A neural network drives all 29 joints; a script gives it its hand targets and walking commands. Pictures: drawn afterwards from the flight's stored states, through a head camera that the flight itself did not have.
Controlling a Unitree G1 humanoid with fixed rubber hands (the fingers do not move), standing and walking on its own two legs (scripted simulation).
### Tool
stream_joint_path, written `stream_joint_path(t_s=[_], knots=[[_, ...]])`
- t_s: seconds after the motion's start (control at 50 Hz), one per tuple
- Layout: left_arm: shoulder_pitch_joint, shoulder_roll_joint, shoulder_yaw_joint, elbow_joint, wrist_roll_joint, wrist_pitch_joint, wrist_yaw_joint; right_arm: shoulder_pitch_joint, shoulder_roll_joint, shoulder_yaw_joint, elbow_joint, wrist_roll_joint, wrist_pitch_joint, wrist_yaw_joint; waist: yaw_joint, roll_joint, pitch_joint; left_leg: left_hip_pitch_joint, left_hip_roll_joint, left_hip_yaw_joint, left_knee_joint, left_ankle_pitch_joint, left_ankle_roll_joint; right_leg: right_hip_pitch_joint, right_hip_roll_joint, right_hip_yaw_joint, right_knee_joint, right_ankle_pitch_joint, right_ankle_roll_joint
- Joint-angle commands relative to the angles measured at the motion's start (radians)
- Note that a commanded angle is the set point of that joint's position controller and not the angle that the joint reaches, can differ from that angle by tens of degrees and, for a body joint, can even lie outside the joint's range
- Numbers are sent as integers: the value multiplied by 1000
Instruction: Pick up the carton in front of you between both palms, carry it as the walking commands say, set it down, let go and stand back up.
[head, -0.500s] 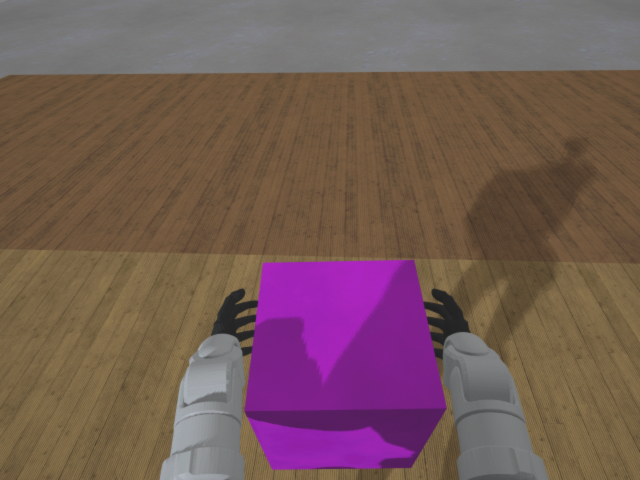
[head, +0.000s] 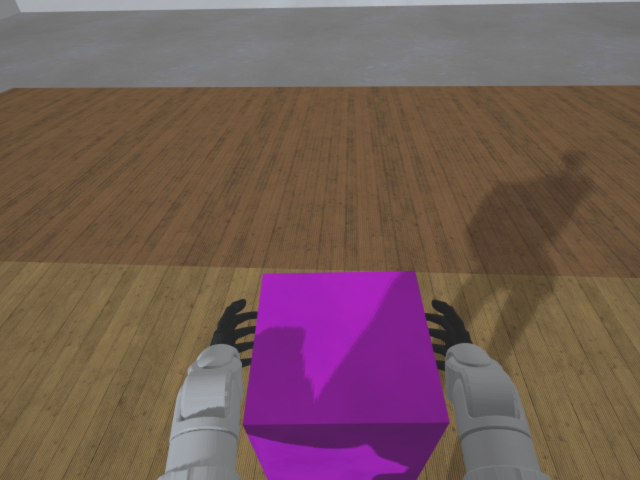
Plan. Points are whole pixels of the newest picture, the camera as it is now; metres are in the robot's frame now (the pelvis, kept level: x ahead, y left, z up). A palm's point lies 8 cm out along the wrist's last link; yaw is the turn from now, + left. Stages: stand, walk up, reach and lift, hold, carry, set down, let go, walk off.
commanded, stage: reach and lift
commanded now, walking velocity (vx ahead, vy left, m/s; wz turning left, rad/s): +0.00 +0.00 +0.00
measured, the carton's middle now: (340, 382) +0.29 +0.00 -0.04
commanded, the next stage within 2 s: hold in 0.04 s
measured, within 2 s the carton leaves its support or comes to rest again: neither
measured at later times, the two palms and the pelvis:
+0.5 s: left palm (220, 356) +0.28 +0.15 +0.05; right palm (462, 355) +0.27 -0.15 +0.05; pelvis -0.01 +0.00 +0.00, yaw +0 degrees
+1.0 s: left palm (221, 352) +0.28 +0.15 +0.05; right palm (460, 351) +0.28 -0.15 +0.05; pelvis -0.01 +0.00 +0.00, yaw +0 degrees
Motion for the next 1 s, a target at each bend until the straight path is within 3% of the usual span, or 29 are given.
stream_joint_path(t_s=[0.0, 0.12, 0.24, 0.52, 0.98], knots=[[-431, -950, -537, -15, -246, -11, -246, -484, 933, 536, -59, 253, -38, 243, -1, 2, -232, 37, -66, 69, -45, 243, -11, 90, 71, -70, -32, 226, 6], [-426, -945, -600, -112, -285, 28, -238, -484, 933, 606, -157, 295, 2, 237, 4, 0, -268, 79, -66, 63, -56, 301, -13, 129, 72, -64, -45, 280, 10], [-429, -899, -530, -55, -245, 66, -238, -480, 887, 529, -93, 253, 38, 235, 1, 1, -134, 31, -60, 75, -83, 133, -9, 80, 66, -72, -69, 119, 1], [-542, -927, -522, -18, -245, 51, -254, -591, 930, 527, -55, 254, 27, 245, 4, -4, -179, 17, -58, 81, -67, 69, -2, 80, 59, -77, -55, 67, 3], [-469, -919, -539, -68, -255, 57, -246, -515, 917, 541, -105, 266, 32, 238, 2, 0, -202, 57, -62, 74, -69, 201, -7, 117, 66, -70, -57, 191, 4]])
